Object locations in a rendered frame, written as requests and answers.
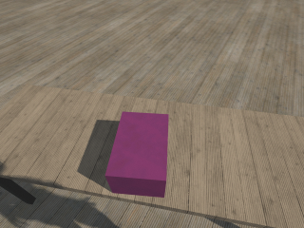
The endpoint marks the carton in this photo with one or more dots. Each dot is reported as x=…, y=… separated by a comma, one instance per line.
x=138, y=160

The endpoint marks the table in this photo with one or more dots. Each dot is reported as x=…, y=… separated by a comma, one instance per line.
x=234, y=165

